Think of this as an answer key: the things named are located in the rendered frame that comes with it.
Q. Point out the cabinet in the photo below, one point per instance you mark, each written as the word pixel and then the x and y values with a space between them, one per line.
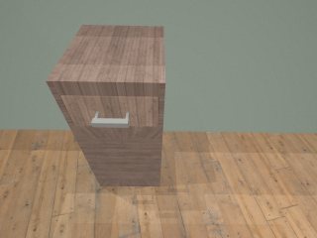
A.
pixel 115 60

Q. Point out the drawer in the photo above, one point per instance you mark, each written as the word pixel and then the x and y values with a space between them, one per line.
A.
pixel 143 110

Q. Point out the handle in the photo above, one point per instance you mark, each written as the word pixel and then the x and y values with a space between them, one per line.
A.
pixel 110 122

